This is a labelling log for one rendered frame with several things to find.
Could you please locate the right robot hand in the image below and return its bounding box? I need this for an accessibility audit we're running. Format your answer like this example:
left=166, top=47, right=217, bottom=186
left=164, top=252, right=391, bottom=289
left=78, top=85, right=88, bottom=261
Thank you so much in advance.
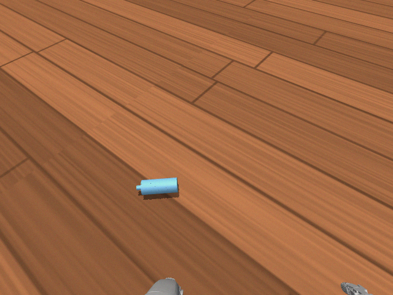
left=341, top=282, right=373, bottom=295

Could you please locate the bottle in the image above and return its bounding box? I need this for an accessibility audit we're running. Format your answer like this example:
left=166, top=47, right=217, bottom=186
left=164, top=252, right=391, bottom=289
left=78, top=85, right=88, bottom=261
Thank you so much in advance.
left=136, top=178, right=178, bottom=195

